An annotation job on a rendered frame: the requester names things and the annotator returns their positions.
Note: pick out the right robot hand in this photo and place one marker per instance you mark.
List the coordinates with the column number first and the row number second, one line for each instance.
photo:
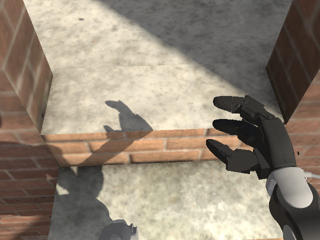
column 272, row 147

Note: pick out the robot left shin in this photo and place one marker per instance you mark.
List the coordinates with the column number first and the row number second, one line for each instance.
column 117, row 221

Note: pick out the robot left thigh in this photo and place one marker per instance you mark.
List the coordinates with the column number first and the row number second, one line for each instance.
column 119, row 231

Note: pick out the right robot forearm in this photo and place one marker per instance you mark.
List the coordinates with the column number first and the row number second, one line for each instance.
column 294, row 204

